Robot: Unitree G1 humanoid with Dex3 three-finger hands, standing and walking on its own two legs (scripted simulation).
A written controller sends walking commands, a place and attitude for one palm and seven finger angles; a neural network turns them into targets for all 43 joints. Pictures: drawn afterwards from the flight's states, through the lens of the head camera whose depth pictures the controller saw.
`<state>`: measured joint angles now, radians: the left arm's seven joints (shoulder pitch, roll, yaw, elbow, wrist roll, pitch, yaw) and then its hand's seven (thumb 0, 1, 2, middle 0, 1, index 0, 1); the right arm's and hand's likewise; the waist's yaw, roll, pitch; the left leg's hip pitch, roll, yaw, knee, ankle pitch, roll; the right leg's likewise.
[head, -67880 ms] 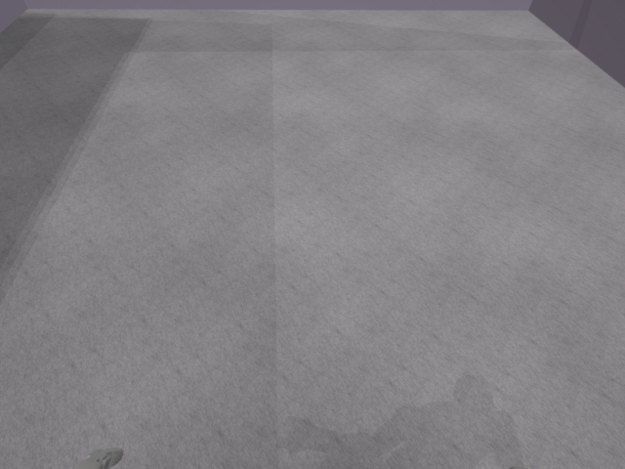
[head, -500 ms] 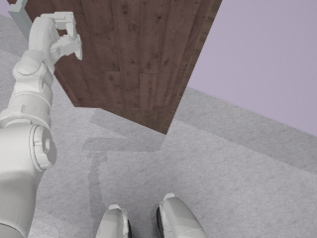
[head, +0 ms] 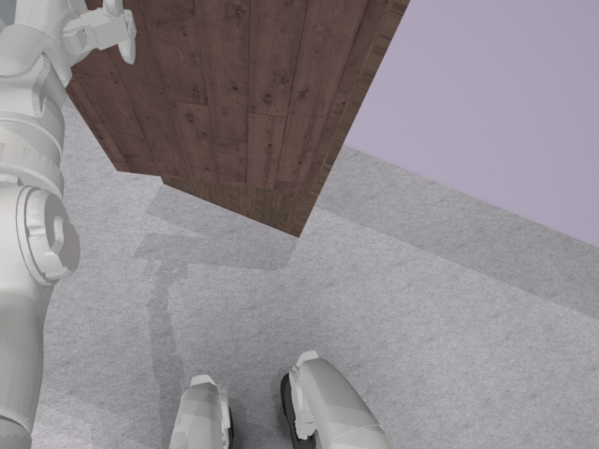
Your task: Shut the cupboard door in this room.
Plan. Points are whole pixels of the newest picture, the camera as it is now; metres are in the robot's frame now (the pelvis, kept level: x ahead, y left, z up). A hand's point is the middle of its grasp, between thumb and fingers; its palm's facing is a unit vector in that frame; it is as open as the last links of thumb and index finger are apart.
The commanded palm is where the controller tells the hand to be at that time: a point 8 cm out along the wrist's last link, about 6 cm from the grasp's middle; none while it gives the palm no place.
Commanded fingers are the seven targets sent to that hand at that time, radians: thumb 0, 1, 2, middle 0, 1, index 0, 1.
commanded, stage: push the door shut along its arc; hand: left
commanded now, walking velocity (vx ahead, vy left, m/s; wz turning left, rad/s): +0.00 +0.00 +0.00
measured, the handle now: (24, 2) +0.63 +0.20 +0.11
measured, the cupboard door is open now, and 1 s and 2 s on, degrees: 17 11 11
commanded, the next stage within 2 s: pull the fist back off the door in 0.06 s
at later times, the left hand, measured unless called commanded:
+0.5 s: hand (158, 15) +0.61 +0.07 +0.10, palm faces +0.09 -1.00 -0.01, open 3.1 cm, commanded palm +0.57 +0.11 +0.11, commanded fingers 0.00 0.90 0.90 -1.30 -1.50 -1.30 -1.50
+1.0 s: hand (154, 79) +0.52 +0.08 +0.10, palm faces +0.07 -1.00 -0.02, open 3.1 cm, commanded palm +0.49 +0.12 +0.11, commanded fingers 0.00 0.90 0.90 -1.30 -1.50 -1.30 -1.50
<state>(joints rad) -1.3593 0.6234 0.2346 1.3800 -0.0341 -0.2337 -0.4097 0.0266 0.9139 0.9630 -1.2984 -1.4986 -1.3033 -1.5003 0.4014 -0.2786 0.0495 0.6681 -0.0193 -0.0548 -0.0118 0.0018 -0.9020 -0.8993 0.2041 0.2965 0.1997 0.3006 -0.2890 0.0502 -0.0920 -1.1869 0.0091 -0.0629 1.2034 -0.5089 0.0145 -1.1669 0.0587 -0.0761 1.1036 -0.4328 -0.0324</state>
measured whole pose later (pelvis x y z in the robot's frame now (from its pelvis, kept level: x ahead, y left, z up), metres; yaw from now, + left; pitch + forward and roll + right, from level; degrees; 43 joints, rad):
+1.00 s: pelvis +0.03 +0.00 +0.04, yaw +0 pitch +21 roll -1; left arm -0.84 0.18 0.23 1.07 0.00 -0.47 0.15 0.02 0.90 0.90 -1.30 -1.50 -1.30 -1.50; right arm 0.37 -0.26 -0.04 0.62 -0.06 0.04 0.08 0.00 -0.91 -0.90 0.20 0.30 0.20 0.30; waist -0.16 0.04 -0.14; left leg -0.90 0.00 -0.02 1.01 -0.49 0.01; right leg -0.91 0.05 -0.02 0.98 -0.44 -0.03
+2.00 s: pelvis +0.03 +0.00 +0.10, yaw +3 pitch -2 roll +0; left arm 0.10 0.27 0.11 -0.01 -0.06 -0.06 0.06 0.02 0.89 0.90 -0.93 -1.09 -0.93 -1.09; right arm 0.14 -0.22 0.06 0.54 0.04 0.00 -0.08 0.01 -0.90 -0.90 0.20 0.30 0.20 0.30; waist 0.03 0.06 -0.02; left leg -0.17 -0.03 -0.03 0.49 -0.28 0.02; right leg -0.19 0.02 -0.02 0.48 -0.26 -0.02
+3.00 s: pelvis +0.03 +0.00 +0.10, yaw +4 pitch +0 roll -1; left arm 0.49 0.35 0.39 -0.37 -0.06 -0.15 0.11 0.02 0.89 0.90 -0.21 -0.30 -0.22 -0.30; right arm 0.19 -0.24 0.01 0.62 0.02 -0.07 -0.07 0.01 -0.90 -0.90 0.20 0.30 0.20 0.30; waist 0.02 0.09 -0.03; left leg -0.21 -0.02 -0.05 0.50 -0.28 0.02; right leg -0.19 0.03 -0.05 0.43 -0.23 -0.02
